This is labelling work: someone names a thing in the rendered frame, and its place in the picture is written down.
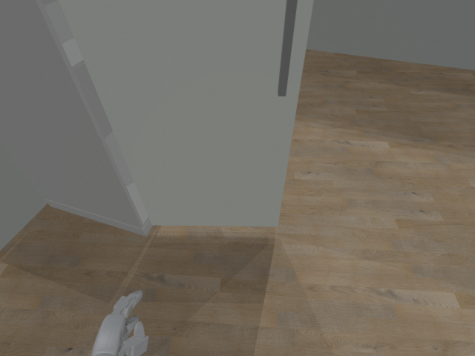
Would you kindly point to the robot left hand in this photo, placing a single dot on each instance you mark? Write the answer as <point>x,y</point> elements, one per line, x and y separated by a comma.
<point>112,337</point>

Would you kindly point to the handle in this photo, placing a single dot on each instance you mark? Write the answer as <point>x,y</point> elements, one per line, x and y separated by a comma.
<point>289,23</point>

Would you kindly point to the fridge door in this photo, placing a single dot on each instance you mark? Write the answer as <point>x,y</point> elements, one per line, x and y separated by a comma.
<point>190,88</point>

